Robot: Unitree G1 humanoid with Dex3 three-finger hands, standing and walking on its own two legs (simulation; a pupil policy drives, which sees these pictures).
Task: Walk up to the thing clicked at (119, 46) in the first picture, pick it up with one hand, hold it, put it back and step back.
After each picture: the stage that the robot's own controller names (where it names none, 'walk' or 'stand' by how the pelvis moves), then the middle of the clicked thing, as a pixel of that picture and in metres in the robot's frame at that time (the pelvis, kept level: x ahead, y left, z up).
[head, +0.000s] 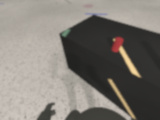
stand; (117, 44) +0.66 -0.19 +0.03
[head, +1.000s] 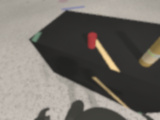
rise first; (92, 40) +0.60 +0.07 +0.05
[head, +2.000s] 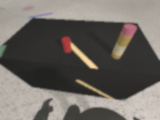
stand; (67, 45) +0.55 +0.25 +0.06
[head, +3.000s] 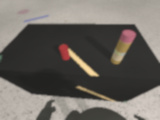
stand; (64, 52) +0.48 +0.25 +0.04
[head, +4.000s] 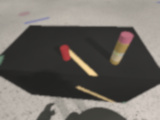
stand; (65, 53) +0.50 +0.25 +0.03
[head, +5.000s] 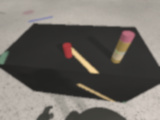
stand; (68, 50) +0.53 +0.24 +0.03
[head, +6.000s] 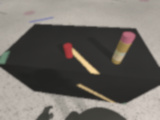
stand; (68, 50) +0.53 +0.23 +0.03
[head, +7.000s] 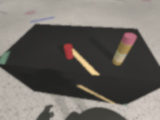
rise first; (68, 51) +0.52 +0.23 +0.03
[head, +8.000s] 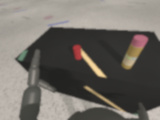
rise first; (77, 52) +0.53 +0.20 +0.03
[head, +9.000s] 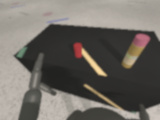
go down; (78, 50) +0.54 +0.20 +0.03
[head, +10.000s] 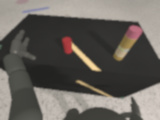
go down; (67, 45) +0.54 +0.19 +0.05
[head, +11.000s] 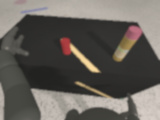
go down; (66, 46) +0.53 +0.19 +0.05
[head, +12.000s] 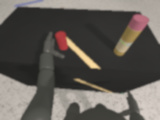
close in; (62, 41) +0.53 +0.21 +0.08
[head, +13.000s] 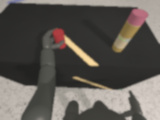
lift; (60, 39) +0.53 +0.20 +0.09
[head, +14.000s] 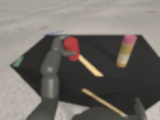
lift; (72, 49) +0.33 +0.13 +0.27
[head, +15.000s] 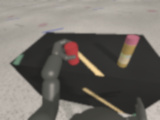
hold; (72, 53) +0.33 +0.14 +0.23
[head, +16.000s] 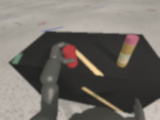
hold; (70, 56) +0.32 +0.15 +0.22
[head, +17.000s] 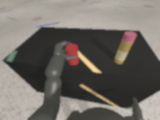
crouch; (72, 55) +0.36 +0.14 +0.18
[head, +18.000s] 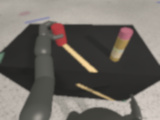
lower; (59, 35) +0.47 +0.20 +0.24
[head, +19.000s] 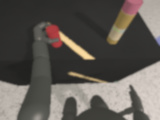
lower; (54, 37) +0.52 +0.19 +0.11
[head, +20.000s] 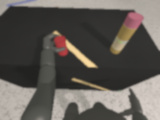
lower; (61, 46) +0.48 +0.18 +0.09
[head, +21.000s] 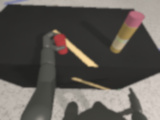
lower; (61, 44) +0.49 +0.18 +0.09
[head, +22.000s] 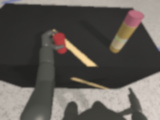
lower; (60, 43) +0.49 +0.18 +0.09
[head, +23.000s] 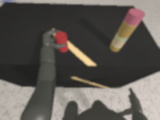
loosen; (62, 42) +0.50 +0.17 +0.09
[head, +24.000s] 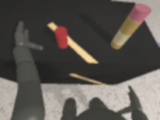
rise; (62, 38) +0.51 +0.17 +0.10
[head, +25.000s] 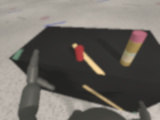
sink last; (79, 53) +0.51 +0.16 +0.07
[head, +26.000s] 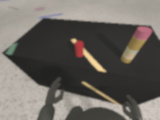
stand; (79, 49) +0.51 +0.16 +0.07
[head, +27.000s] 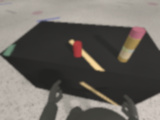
stand; (77, 49) +0.52 +0.16 +0.08
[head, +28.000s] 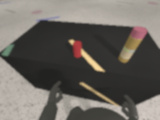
stand; (77, 49) +0.51 +0.16 +0.09
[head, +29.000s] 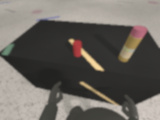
stand; (77, 48) +0.52 +0.16 +0.09
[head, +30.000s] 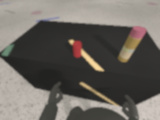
stand; (77, 49) +0.51 +0.16 +0.09
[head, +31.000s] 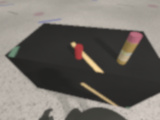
stand; (78, 51) +0.53 +0.16 +0.05
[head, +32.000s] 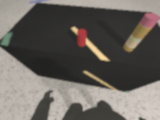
walk; (81, 38) +0.57 +0.11 +0.06
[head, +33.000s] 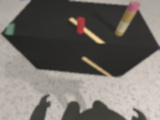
walk; (80, 25) +0.73 +0.17 +0.04
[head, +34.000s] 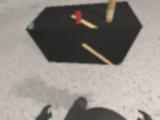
walk; (78, 17) +1.03 +0.29 +0.05
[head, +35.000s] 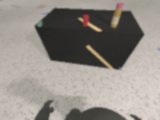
stand; (85, 20) +1.10 +0.17 +0.04
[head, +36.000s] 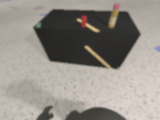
stand; (83, 21) +1.11 +0.18 +0.03
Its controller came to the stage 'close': yes
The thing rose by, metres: 0.21
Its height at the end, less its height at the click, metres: +0.00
